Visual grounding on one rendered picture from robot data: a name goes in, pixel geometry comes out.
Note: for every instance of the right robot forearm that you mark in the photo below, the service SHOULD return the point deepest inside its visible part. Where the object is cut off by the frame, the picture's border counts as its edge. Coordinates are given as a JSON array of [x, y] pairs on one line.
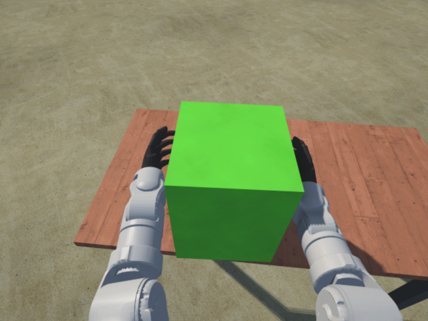
[[329, 257]]

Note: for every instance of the robot left hand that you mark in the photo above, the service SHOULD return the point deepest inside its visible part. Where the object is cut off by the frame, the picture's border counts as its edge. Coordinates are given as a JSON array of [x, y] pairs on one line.
[[154, 152]]

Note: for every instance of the robot right hand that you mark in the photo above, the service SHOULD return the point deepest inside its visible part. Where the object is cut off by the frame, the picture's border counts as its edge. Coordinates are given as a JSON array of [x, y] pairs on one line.
[[304, 160]]

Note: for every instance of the carton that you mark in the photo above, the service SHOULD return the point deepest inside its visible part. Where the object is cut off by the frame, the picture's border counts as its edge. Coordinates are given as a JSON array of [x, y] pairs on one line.
[[232, 183]]

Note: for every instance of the left robot forearm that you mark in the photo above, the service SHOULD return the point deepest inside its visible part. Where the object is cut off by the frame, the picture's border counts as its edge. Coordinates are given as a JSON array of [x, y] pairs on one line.
[[138, 252]]

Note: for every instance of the right robot upper arm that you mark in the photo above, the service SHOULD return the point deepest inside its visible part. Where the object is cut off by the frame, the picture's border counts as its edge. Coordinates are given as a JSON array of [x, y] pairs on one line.
[[337, 302]]

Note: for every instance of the table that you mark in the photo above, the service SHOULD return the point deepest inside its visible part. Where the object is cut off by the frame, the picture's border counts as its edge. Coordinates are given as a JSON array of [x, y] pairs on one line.
[[375, 179]]

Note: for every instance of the left robot upper arm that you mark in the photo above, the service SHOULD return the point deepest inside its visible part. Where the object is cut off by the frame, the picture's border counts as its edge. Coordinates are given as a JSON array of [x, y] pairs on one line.
[[133, 300]]

